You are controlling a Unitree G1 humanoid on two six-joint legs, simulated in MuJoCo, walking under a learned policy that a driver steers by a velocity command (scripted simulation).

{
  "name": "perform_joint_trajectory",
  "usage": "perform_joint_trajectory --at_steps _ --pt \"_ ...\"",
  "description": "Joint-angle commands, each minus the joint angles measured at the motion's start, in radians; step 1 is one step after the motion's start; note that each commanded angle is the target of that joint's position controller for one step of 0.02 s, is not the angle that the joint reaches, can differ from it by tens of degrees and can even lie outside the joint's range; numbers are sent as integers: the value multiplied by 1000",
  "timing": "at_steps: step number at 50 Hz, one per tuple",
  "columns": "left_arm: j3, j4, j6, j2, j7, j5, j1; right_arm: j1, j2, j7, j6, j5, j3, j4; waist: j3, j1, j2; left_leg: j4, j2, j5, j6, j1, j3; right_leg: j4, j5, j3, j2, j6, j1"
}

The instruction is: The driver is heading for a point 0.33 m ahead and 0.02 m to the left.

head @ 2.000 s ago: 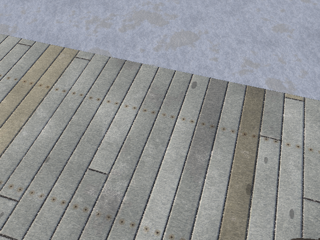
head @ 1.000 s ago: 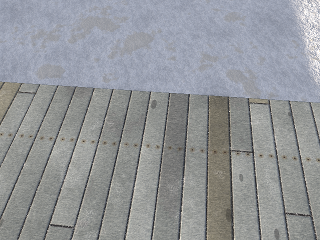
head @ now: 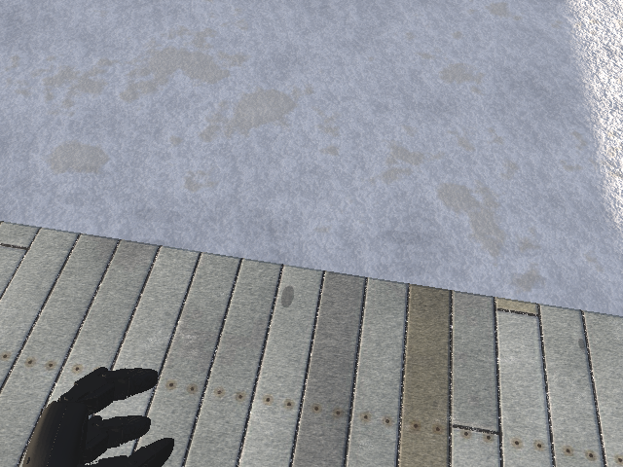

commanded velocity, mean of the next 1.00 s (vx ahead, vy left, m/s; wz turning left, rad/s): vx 0.19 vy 0.00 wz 0.22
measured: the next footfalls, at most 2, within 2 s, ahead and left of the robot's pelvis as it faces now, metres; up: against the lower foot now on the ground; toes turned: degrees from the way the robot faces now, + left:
right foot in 0.02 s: +0.18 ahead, -0.12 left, +0.00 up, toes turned +4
left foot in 0.44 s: +0.36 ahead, +0.15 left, +0.00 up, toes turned +11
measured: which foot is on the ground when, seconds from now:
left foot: down 0.00-0.04, up 0.06-0.42, down 0.44-1.00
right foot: up 0.00-0.00, down 0.02-0.44, up 0.46-0.72, down 0.74-1.00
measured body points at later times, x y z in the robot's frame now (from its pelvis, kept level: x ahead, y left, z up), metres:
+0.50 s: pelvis +0.23 +0.03 +0.00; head +0.26 +0.05 +0.44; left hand +0.24 +0.32 -0.13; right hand +0.49 -0.17 -0.08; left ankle +0.32 +0.15 -0.73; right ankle +0.15 -0.13 -0.70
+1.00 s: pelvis +0.30 +0.02 +0.01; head +0.31 +0.01 +0.46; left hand +0.32 +0.28 -0.13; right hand +0.43 -0.22 -0.13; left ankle +0.32 +0.15 -0.73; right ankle +0.30 -0.11 -0.73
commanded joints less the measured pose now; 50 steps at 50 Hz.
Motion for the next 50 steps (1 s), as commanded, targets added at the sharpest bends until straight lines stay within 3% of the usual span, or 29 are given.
perform_joint_trajectory --at_steps 1,2,3,4,5,6,8,11,13,16,18,21,22,23,24,25,26,28,29,31,34,36,37,38,39,40,41,45,50 --pt "84 -14 -16 198 23 13 273 -88 -121 4 -6 -18 -27 -99 -233 225 125 345 123 621 44 -240 -92 25 -57 66 -108 -105 567" --pt "101 6 -5 279 29 31 400 29 -11 5 -14 -23 4 -121 -414 200 -132 715 -19 142 -19 -557 11 19 -187 444 -364 -234 949" --pt "89 23 1 229 14 19 402 90 -52 9 -22 10 8 -122 -468 173 -318 908 -10 -150 -34 -730 21 -125 -393 776 -471 -306 974" --pt "67 9 7 140 19 12 337 -1 -144 9 -19 25 -19 -112 -282 189 -166 976 59 -64 -38 -798 28 -155 -478 639 -424 -262 828" --pt "59 13 16 109 24 9 285 -87 -166 10 -15 20 -25 -126 -164 187 -75 952 102 25 -39 -780 70 -161 -381 457 -375 -225 673" --pt "53 26 20 92 23 15 250 -137 -149 11 -14 4 -25 -139 -88 165 -32 911 130 71 -41 -747 85 -191 -257 352 -330 -211 541" --pt "48 42 14 71 25 26 207 -142 -108 21 -2 4 -27 -145 -29 121 -69 855 168 115 -40 -678 93 -246 -142 208 -280 -199 405" --pt "55 79 -5 89 24 16 195 -183 -46 18 9 -10 -13 -168 20 95 -45 724 152 114 -65 -664 114 -267 262 85 -286 -239 328" --pt "62 95 0 117 26 15 173 -197 -29 23 3 -24 -4 -170 -6 84 -44 565 146 224 -72 -617 141 -247 418 -12 -261 -234 329" --pt "67 115 17 143 32 0 179 -267 -21 45 -12 -24 4 -175 -50 114 -48 357 111 436 -60 -475 194 -225 435 -99 -223 -203 319" --pt "68 138 23 158 33 -16 205 -302 -40 56 -10 -25 -2 -190 -64 120 -40 279 99 448 -41 -437 188 -177 394 -90 -243 -191 357" --pt "71 156 32 173 35 -31 202 -247 -95 47 -1 -39 -34 -182 -102 66 -19 132 43 490 10 -261 230 1 370 -96 -216 -140 364" --pt "60 167 31 142 35 -17 243 -198 -154 34 2 -44 -53 -178 -140 50 41 98 84 758 41 -139 186 141 280 -132 -158 -85 318" --pt "33 150 28 83 32 24 309 -151 -227 18 10 -68 -59 -197 -262 69 230 151 327 1185 163 107 -70 437 -202 -169 -64 -5 126" --pt "9 181 44 47 23 19 413 -182 -144 23 17 -67 -17 -201 -420 105 305 107 468 1132 301 146 -263 599 -706 -29 -40 32 83" --pt "28 196 69 116 20 -7 370 -212 -78 37 25 -47 1 -193 -371 87 195 60 402 885 277 49 -211 633 -700 19 -75 43 69" --pt "29 184 90 113 26 -21 308 -252 -60 40 27 -39 9 -168 -251 100 161 21 355 740 233 -41 -149 627 -683 7 -89 50 29" --pt "34 192 119 116 53 -2 282 -346 -86 37 26 -42 3 -161 -147 129 128 -44 296 542 185 -215 -63 548 -578 -1 -109 65 71" --pt "33 203 129 108 59 2 303 -375 -104 32 27 -51 -5 -156 -130 150 148 -62 270 512 177 -298 -21 507 -523 -19 -99 71 140" --pt "25 224 132 80 68 7 321 -390 -79 23 25 -58 -2 -139 -141 152 154 -68 244 485 176 -335 28 409 -450 -35 -90 70 221" --pt "18 228 129 64 72 9 288 -383 -51 13 25 -51 6 -100 -151 134 150 -69 245 357 169 -332 26 251 -328 -37 -89 50 295" --pt "11 242 125 45 67 24 304 -396 -29 11 28 -39 16 -74 -128 161 131 -65 210 136 115 -392 41 71 -168 -54 -76 22 403" --pt "10 238 123 60 63 42 295 -353 -8 12 27 -38 22 -46 -93 154 97 -58 174 21 55 -428 57 3 -88 -17 -102 0 429" --pt "19 219 121 122 65 41 269 -316 -15 12 28 -47 18 -31 -35 114 14 -20 117 -60 3 -431 97 -47 -113 41 -164 -31 370" --pt "27 236 120 149 65 29 231 -299 -23 10 30 -45 11 -29 12 76 -113 -14 72 33 -31 -338 150 -77 -390 39 -153 -65 199" --pt "17 232 112 102 62 31 207 -335 -46 4 31 -46 6 -21 47 97 -105 29 71 109 -42 -264 153 -122 -501 37 -127 -56 116" --pt "9 244 110 79 61 30 203 -328 -41 1 32 -42 4 -18 48 83 -113 50 75 170 -37 -218 153 -148 -488 52 -133 -43 91" --pt "7 276 91 73 60 15 247 -279 -30 -2 31 -43 1 48 -5 101 -27 57 85 313 -21 -205 148 -100 -277 21 -111 -28 211" --pt "6 313 100 66 63 12 277 -262 -34 -6 27 -32 -3 114 -34 117 25 64 89 432 -31 -186 153 -71 -123 -3 -92 -38 282"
